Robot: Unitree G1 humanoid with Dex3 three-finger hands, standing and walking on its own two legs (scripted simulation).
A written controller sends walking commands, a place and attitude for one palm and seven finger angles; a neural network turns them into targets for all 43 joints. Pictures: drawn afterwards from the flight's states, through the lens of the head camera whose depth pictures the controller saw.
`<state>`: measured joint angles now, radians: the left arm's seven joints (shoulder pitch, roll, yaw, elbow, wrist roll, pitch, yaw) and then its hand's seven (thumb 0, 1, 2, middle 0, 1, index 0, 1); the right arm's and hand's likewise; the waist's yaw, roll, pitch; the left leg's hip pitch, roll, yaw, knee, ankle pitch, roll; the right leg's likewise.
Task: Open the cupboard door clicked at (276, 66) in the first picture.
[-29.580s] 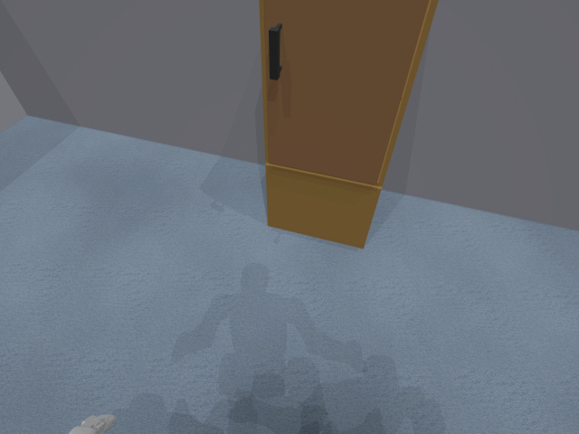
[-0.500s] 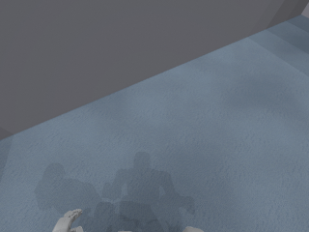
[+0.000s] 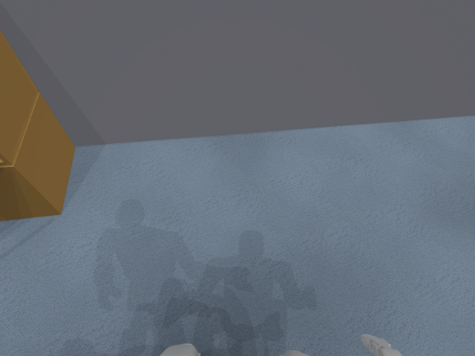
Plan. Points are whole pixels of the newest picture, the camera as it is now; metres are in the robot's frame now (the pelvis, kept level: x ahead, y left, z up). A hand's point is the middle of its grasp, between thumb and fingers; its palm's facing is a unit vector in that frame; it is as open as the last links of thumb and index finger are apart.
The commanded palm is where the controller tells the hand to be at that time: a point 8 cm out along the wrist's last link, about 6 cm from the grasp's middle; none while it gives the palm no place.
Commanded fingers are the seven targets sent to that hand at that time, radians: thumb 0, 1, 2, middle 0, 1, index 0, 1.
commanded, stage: turn to face it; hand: left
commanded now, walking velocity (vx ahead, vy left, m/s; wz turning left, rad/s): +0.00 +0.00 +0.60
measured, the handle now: out of the picture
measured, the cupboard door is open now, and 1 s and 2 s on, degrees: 42 42 42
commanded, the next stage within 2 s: take the last steps up to it in 1.36 s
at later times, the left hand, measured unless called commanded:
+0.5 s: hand out of the picture +0.05 +0.15 -0.13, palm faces +0.28 -0.92 -0.26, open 7.3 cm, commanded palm none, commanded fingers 0.00 0.90 0.90 -0.20 -0.30 -0.20 -0.30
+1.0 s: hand out of the picture -0.03 +0.20 -0.14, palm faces +0.58 -0.77 -0.26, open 7.3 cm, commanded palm none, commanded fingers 0.00 0.90 0.90 -0.20 -0.30 -0.20 -0.30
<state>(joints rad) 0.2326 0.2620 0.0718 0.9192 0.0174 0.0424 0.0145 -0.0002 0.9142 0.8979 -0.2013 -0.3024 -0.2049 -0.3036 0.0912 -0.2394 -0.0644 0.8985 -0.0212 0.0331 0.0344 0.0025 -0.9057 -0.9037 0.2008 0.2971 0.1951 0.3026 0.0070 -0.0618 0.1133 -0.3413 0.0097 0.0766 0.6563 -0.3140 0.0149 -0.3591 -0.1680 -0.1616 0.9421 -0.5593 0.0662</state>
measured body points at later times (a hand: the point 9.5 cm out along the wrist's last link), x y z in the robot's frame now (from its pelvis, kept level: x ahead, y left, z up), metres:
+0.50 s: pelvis +0.02 -0.05 +0.02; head +0.07 -0.06 +0.47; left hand +0.03 +0.20 -0.11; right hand +0.16 -0.28 -0.14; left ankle -0.05 +0.08 -0.63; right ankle +0.04 -0.15 -0.72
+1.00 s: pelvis +0.02 -0.03 +0.02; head +0.06 +0.01 +0.46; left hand -0.06 +0.24 -0.12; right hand +0.24 -0.19 -0.12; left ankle -0.04 +0.07 -0.72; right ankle +0.10 -0.16 -0.67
